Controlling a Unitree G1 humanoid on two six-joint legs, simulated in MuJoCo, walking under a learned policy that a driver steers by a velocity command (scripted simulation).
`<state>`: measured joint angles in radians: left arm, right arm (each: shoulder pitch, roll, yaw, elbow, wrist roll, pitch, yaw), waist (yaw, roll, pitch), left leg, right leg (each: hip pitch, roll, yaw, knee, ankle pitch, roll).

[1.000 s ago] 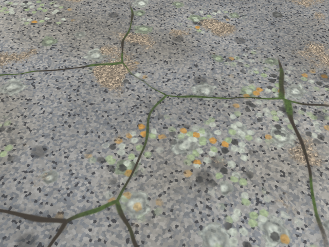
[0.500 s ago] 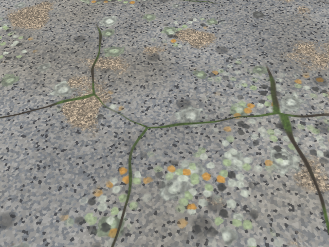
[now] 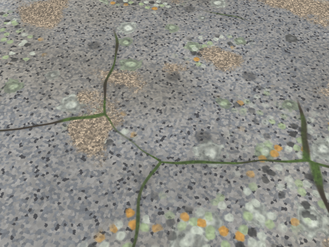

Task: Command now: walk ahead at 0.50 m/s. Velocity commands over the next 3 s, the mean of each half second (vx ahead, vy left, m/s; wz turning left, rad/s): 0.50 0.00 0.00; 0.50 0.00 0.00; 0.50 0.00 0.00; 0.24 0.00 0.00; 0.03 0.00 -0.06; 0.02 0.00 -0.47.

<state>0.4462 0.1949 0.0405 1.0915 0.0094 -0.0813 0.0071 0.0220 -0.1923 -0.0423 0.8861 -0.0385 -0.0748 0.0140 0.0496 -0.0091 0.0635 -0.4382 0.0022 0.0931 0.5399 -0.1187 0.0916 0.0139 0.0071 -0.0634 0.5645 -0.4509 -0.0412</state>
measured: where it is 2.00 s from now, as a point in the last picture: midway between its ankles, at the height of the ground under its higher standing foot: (170, 133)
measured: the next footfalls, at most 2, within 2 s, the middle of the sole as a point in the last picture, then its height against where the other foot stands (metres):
right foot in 0.54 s outside the picture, level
left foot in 1.10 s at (153, 176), level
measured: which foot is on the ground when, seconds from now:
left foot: down 0.00-0.56, up 0.58-1.00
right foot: up 0.00-0.52, down 0.54-1.00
